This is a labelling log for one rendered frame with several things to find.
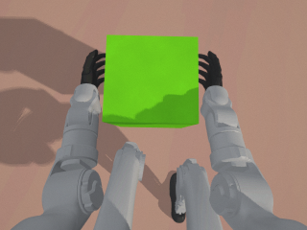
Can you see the robot left hand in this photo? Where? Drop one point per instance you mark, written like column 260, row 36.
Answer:
column 90, row 74

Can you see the right robot forearm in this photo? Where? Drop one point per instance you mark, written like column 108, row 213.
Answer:
column 228, row 149

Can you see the robot right hand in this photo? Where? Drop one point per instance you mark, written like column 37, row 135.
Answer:
column 213, row 76

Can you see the left robot forearm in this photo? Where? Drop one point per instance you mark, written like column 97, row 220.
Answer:
column 79, row 138

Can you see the robot left shin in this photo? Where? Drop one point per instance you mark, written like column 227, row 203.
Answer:
column 128, row 144

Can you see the carton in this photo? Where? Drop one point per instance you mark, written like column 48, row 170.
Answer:
column 151, row 81

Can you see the robot left upper arm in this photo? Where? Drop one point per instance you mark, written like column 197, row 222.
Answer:
column 69, row 198

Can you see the robot left thigh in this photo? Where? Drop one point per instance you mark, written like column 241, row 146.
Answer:
column 116, row 212

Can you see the robot right upper arm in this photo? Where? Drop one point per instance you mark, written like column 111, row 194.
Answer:
column 245, row 202

